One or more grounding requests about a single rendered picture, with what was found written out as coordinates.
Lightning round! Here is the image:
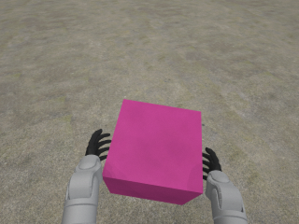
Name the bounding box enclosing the carton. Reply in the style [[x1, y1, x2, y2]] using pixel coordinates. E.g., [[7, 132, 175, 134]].
[[102, 99, 204, 205]]

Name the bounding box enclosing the right robot forearm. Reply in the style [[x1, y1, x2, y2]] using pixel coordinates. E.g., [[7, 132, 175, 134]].
[[205, 170, 248, 224]]

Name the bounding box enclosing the left robot forearm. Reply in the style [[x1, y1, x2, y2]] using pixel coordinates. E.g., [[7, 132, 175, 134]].
[[61, 154, 103, 224]]

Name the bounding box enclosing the robot left hand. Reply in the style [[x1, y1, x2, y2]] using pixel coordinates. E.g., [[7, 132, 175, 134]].
[[85, 129, 112, 161]]

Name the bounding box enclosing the robot right hand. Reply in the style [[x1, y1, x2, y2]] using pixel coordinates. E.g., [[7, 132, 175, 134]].
[[202, 147, 222, 180]]

